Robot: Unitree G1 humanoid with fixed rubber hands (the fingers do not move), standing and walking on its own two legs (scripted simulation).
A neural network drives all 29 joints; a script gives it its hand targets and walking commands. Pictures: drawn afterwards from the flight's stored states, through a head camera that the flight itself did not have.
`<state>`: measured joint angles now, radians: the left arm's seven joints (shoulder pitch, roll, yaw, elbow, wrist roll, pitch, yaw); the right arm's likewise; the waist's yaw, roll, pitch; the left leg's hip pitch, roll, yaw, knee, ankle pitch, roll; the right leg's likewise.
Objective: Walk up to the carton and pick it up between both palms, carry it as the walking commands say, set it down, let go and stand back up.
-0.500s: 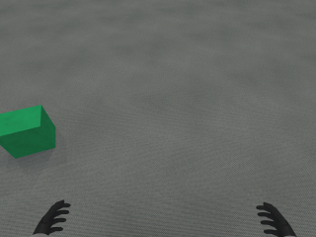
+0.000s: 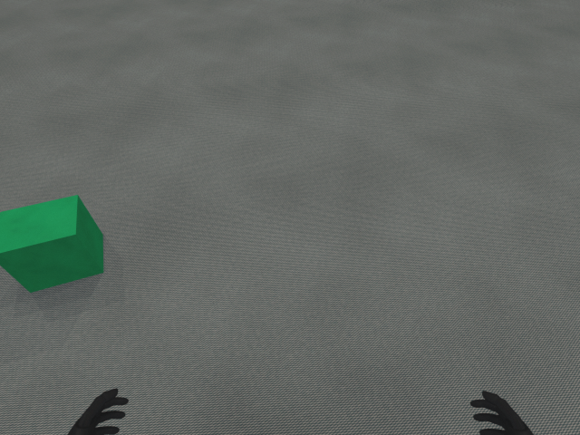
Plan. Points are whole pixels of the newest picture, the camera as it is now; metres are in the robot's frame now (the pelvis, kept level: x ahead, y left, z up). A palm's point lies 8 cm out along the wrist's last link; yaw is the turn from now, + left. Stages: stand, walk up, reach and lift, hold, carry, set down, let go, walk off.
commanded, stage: stand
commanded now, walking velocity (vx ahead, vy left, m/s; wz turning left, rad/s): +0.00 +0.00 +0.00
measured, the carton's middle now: (54, 243) +0.91 +0.96 -0.64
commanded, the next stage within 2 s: walk up in 1.98 s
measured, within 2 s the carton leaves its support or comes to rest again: neither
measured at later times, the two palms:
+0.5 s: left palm out of the picture +0.11 +0.31 -0.08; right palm out of the picture +0.11 -0.31 -0.08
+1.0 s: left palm out of the picture +0.10 +0.31 -0.08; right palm out of the picture +0.10 -0.31 -0.08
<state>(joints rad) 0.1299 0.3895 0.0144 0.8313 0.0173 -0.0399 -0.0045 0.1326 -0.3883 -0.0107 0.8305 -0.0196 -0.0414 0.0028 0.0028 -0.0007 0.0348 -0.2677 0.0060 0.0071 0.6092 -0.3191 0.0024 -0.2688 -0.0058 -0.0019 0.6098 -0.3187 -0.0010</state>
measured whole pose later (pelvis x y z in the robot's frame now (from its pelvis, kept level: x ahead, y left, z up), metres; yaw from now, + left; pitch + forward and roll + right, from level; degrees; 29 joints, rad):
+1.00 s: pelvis +0.00 +0.00 +0.02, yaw +0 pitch -2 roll +0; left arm 0.09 0.40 0.00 1.05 0.01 -0.02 0.00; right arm 0.09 -0.39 0.00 1.06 -0.01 -0.02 0.00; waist 0.00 0.00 0.04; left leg -0.13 0.01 0.01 0.35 -0.18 0.00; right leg -0.13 -0.01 0.00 0.36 -0.18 0.00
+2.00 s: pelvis +0.01 +0.00 +0.02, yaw +0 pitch -2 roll +0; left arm 0.08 0.40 0.00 1.06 0.01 -0.02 0.00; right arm 0.09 -0.40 -0.01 1.06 -0.01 -0.02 0.00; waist 0.00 0.00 0.04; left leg -0.10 0.01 0.01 0.32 -0.19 0.00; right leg -0.11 -0.01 0.00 0.33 -0.19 0.00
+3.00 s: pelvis +0.20 +0.17 +0.01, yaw +38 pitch -1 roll -1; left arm 0.42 0.52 0.11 0.74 0.03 -0.14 -0.01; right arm 0.23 -0.50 -0.09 0.70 -0.02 -0.01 0.13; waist 0.07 0.07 0.02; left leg -0.53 0.04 -0.05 0.87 -0.27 -0.01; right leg -0.16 -0.09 -0.21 0.48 -0.30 0.00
